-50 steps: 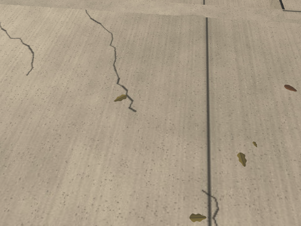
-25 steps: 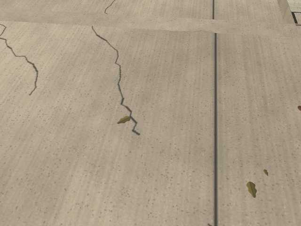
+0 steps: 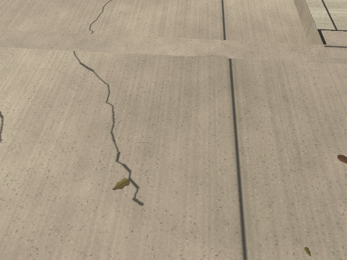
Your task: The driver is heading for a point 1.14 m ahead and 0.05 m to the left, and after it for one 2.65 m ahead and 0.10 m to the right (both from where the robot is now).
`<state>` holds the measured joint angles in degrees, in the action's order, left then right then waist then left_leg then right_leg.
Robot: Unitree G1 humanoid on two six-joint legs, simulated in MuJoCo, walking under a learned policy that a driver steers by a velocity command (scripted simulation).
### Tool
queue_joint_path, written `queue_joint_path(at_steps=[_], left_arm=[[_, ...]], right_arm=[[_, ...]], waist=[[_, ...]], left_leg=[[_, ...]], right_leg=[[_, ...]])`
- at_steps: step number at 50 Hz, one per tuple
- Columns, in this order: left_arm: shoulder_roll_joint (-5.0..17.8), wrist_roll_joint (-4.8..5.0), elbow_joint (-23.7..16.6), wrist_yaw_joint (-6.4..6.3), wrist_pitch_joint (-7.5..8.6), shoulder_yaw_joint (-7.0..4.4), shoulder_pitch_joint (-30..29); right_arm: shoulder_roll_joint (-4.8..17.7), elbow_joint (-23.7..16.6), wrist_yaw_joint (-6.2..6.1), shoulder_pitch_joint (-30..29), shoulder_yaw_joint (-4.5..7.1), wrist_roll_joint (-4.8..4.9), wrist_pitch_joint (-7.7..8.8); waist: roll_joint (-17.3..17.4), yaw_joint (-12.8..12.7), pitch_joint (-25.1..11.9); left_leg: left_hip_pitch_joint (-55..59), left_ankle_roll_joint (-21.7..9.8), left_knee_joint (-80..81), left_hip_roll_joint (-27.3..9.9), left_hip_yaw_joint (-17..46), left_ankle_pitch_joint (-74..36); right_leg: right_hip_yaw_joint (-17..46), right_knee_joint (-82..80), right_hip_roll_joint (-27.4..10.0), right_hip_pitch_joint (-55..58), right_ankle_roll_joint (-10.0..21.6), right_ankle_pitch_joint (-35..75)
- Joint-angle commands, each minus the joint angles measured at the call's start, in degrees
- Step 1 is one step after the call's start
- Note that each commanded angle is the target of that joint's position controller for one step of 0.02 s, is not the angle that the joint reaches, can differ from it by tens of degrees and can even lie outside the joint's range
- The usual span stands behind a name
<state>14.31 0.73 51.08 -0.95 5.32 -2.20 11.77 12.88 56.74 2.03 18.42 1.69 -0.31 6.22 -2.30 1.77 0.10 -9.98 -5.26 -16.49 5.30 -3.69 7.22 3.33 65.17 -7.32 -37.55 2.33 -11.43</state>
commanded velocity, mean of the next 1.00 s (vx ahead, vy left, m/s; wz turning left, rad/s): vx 0.50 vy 0.00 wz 0.00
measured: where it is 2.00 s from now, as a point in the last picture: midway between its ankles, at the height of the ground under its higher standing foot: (182, 150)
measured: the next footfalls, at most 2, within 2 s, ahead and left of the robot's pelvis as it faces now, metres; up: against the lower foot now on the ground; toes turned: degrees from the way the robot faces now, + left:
right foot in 0.30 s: +0.34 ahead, -0.17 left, +0.00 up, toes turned -2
left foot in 0.86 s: +0.65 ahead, +0.07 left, +0.00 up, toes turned +3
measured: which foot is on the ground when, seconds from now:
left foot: down 0.00-0.32, up 0.34-0.84, down 0.86-1.00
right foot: up 0.00-0.28, down 0.30-0.86, up 0.88-1.00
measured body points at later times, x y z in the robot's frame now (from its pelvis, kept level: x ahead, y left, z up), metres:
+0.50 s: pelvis +0.27 -0.08 +0.00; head +0.29 -0.10 +0.45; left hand +0.33 +0.18 -0.12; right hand +0.36 -0.35 -0.14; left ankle +0.28 +0.08 -0.66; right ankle +0.30 -0.16 -0.74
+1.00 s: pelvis +0.55 -0.01 -0.01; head +0.58 +0.00 +0.44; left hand +0.58 +0.25 -0.15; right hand +0.67 -0.27 -0.13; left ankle +0.61 +0.07 -0.74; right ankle +0.44 -0.16 -0.65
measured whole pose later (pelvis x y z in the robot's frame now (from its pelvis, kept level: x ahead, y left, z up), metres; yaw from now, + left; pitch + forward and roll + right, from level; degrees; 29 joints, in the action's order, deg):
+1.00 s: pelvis +0.55 -0.01 -0.01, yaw +1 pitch +2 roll +0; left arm 14.5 1.4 55.5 -0.2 5.7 -2.7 17.5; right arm 14.0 51.4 2.0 9.4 3.1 0.2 5.9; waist -1.4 -0.2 1.5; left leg -20.4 -3.9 -27.0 2.1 -3.7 8.4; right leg 1.8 67.9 -2.2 -22.3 3.0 -21.4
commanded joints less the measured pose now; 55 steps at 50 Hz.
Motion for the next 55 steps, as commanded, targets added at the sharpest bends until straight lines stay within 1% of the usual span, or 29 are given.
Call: queue_joint_path(at_steps=[1,5,10,12,13,14,15,16,17,18,19,20,22,23,25,28,32,38,41,42,43,44,45,46,47,48,49,51,55], left_arm=[[2.53,-0.69,-2.45,-0.39,-0.25,-0.74,1.91],[1.63,-0.21,-4.86,0.32,0.41,-0.37,-7.23],[2.32,0.56,-7.67,2.06,0.92,-0.11,-14.36],[3.51,0.57,-8.10,2.68,1.43,-0.45,-13.36],[4.47,0.54,-7.60,2.79,1.67,-0.92,-10.64],[6.25,0.41,-5.79,2.67,1.82,-2.00,-4.32],[9.87,0.25,-2.66,2.26,1.95,-3.62,6.86],[16.64,-0.92,-1.24,1.97,1.68,-5.19,15.81],[14.28,-0.71,-0.41,2.32,1.42,-4.54,17.67],[9.89,-0.36,-1.18,2.39,1.58,-3.16,13.32],[7.43,-0.30,-2.57,2.32,1.47,-2.35,7.82],[5.80,-0.51,-3.27,2.60,1.40,-1.72,3.43],[3.57,-1.04,-2.94,3.06,1.54,-1.06,1.09],[3.82,-1.04,-2.21,3.11,1.72,-1.18,2.10],[5.46,-1.04,-0.82,2.72,1.90,-1.61,4.23],[6.38,-0.95,0.56,1.70,1.39,-1.82,7.11],[7.12,-0.42,1.90,0.90,0.92,-1.82,10.15],[7.78,0.16,4.92,0.34,-0.37,-2.34,14.55],[9.04,0.23,4.82,0.07,-1.08,-2.88,12.52],[9.16,0.14,4.54,0.06,-1.38,-2.88,11.18],[7.89,-0.22,3.99,0.10,-1.59,-2.34,10.44],[5.97,-1.40,2.49,0.09,-1.41,-1.37,11.45],[-2.07,-0.59,3.04,0.96,0.05,0.71,18.88],[4.61,0.90,3.33,1.18,1.40,-0.70,14.47],[7.37,1.93,1.42,1.26,2.14,-1.47,8.79],[7.23,1.62,0.84,0.77,2.20,-1.57,5.92],[6.74,0.67,0.65,0.35,1.77,-2.05,4.62],[4.18,0.39,1.04,0.26,0.25,-2.10,7.22],[3.74,-0.28,-0.96,-0.10,-0.99,-2.40,1.98]], right_arm=[[7.51,-3.12,-1.15,-2.21,1.18,0.07,0.99],[9.12,-2.18,-2.02,2.36,1.45,0.95,0.25],[9.72,-0.27,-2.17,6.57,1.79,1.49,-0.91],[10.38,-0.14,-2.31,6.14,2.14,1.54,-1.50],[10.83,-0.33,-2.35,5.14,2.27,1.53,-1.82],[10.47,-0.69,-2.34,3.91,2.07,1.34,-2.12],[8.46,-1.53,-2.31,3.38,1.27,0.63,-2.20],[3.04,-3.17,-1.99,7.83,-0.50,-0.07,-1.26],[1.69,-2.29,-1.61,9.92,-1.09,1.08,0.32],[8.29,-3.15,-1.39,5.25,0.54,2.47,1.33],[9.42,-4.55,-1.43,0.59,0.86,2.87,1.64],[8.64,-4.85,-1.78,-1.62,1.00,2.20,1.35],[6.72,-4.57,-2.11,-0.65,1.41,1.31,-0.27],[5.35,-4.24,-2.16,0.32,1.31,1.23,-0.94],[5.05,-4.97,-2.34,-1.05,1.50,1.01,-1.63],[4.92,-7.35,-2.36,-7.85,1.73,0.55,-1.66],[3.76,-9.57,-1.72,-16.02,1.32,0.85,-1.21],[4.15,-12.91,0.03,-24.17,0.96,1.51,-0.38],[6.21,-12.53,0.61,-20.31,1.79,1.52,0.18],[7.79,-10.88,0.43,-14.53,2.75,1.41,0.24],[10.66,-7.63,0.02,-4.23,4.26,1.35,0.17],[15.51,-5.65,-0.66,6.39,5.44,0.63,-0.10],[17.15,-4.80,-0.14,7.78,5.47,0.28,-0.21],[11.76,-5.25,-0.11,5.59,4.08,0.93,-0.06],[9.43,-6.30,-0.33,0.43,3.39,1.12,0.08],[8.28,-7.33,-0.26,-4.45,2.89,0.84,0.15],[6.70,-7.58,-0.05,-6.92,2.48,0.33,0.25],[5.28,-6.65,0.18,-6.94,2.04,-0.26,0.49],[8.34,-4.65,-1.03,-3.19,2.73,0.03,0.56]], waist=[[4.56,-2.65,3.11],[4.54,0.61,3.10],[5.32,2.77,4.74],[6.00,1.41,4.09],[6.64,-0.43,2.69],[6.43,-3.95,-0.89],[4.40,-8.33,-8.27],[-7.87,-8.47,-17.68],[-15.12,-7.96,-22.76],[-9.29,-7.62,-15.06],[-5.44,-6.16,-9.47],[-1.22,-4.31,-5.50],[-2.17,-1.33,-2.55],[-2.20,-0.79,-2.16],[-1.30,-0.30,-0.68],[-0.61,-1.63,1.00],[-1.03,-4.02,2.78],[-1.19,-5.76,5.66],[-2.76,-2.59,2.63],[-3.21,0.72,-0.94],[-2.11,5.11,-7.11],[6.54,7.53,-16.06],[21.11,2.88,-22.76],[14.09,4.61,-18.54],[10.98,3.66,-10.63],[5.17,1.54,-6.67],[4.05,-0.09,-3.70],[6.28,-2.62,-3.03],[4.94,-2.40,0.61]], left_leg=[[-5.66,-9.78,11.72,-16.06,12.12,-3.88],[-0.58,-7.30,10.83,-15.26,9.45,-4.78],[8.20,-6.50,6.91,-18.60,10.16,-3.33],[10.79,-5.63,3.92,-20.03,10.95,-5.80],[11.02,-4.96,0.84,-19.90,10.61,-11.49],[10.22,-3.73,-6.67,-17.64,8.58,-21.12],[3.95,-1.88,-20.61,-14.07,5.51,-22.81],[-17.14,2.14,-44.01,-6.26,1.00,-3.84],[-29.97,2.90,-56.05,-1.53,7.35,24.19],[-35.36,1.60,-60.99,-5.57,10.73,21.85],[-35.29,0.86,-59.82,-8.78,9.17,16.26],[-32.69,1.17,-56.15,-11.07,7.96,11.69],[-26.66,1.72,-50.50,-13.36,7.80,6.94],[-25.46,2.09,-49.44,-13.34,7.22,5.94],[-27.70,2.92,-46.23,-13.56,6.84,2.76],[-32.64,4.04,-36.94,-13.64,6.64,-4.69],[-30.40,4.05,-23.58,-11.80,4.74,-13.45],[-32.04,2.21,-14.95,-10.31,4.33,-9.22],[-22.91,0.04,-12.92,-7.65,2.15,-3.33],[-14.16,-1.11,-12.16,-5.47,0.28,-3.08],[0.38,-2.93,-12.73,-5.50,0.79,-4.57],[18.63,-6.86,-13.25,-17.87,15.89,-4.89],[34.31,-15.64,-4.41,-28.50,43.43,6.24],[31.02,-12.97,-1.21,-26.47,43.48,11.14],[22.82,-10.29,-0.29,-24.81,34.35,7.88],[13.82,-8.93,1.25,-22.84,27.71,1.50],[6.98,-8.25,3.00,-20.67,22.93,-2.91],[1.38,-8.05,6.23,-18.45,18.18,-5.30],[0.12,-8.92,9.55,-18.03,13.40,-9.85]], right_leg=[[0.07,-7.99,-2.39,-1.64,-1.57,8.86],[-2.00,-24.33,0.11,-0.14,-2.02,17.27],[-2.52,-33.06,1.84,-0.02,-1.05,12.73],[-2.92,-35.44,2.70,2.88,0.55,8.15],[-4.02,-36.55,3.93,7.35,1.46,6.40],[-5.61,-37.84,5.89,15.98,2.78,5.72],[-2.81,-36.69,3.54,31.54,5.31,7.11],[19.21,-37.91,-11.31,54.60,12.90,4.94],[39.35,-47.31,-16.84,61.64,17.81,-1.83],[33.47,-48.08,-14.82,55.44,14.66,-3.71],[24.23,-48.73,-12.57,47.19,12.35,0.03],[17.92,-50.89,-9.92,39.01,11.19,4.89],[10.78,-54.64,-6.11,30.64,9.73,8.87],[8.93,-55.67,-5.41,29.05,10.14,11.59],[6.01,-56.95,-5.08,28.56,10.83,16.60],[3.73,-57.90,-4.97,30.83,10.53,19.16],[0.52,-59.13,-3.52,31.89,8.89,15.55],[0.88,-55.59,-7.37,41.93,8.39,16.00],[0.28,-49.52,-7.87,43.73,6.93,29.29],[-1.22,-42.91,-6.26,42.64,5.95,38.79],[-3.43,-31.03,-3.01,37.26,4.25,40.16],[-6.13,-11.11,1.49,23.56,2.13,19.69],[-1.37,5.89,11.67,2.44,-0.60,-20.50],[4.83,12.08,8.35,-3.71,0.61,-21.01],[3.13,11.82,5.46,-6.40,1.51,-15.52],[1.56,9.01,2.26,-3.55,1.37,-9.74],[1.05,5.72,0.58,-0.94,1.10,-6.69],[1.21,2.12,-1.15,4.23,0.87,-3.87],[0.18,-6.71,-2.07,-1.33,-1.14,3.14]])
Over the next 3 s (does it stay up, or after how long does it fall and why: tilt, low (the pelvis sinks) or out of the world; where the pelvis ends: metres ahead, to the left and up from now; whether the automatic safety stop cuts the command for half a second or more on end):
stays up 1.15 -0.05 -0.01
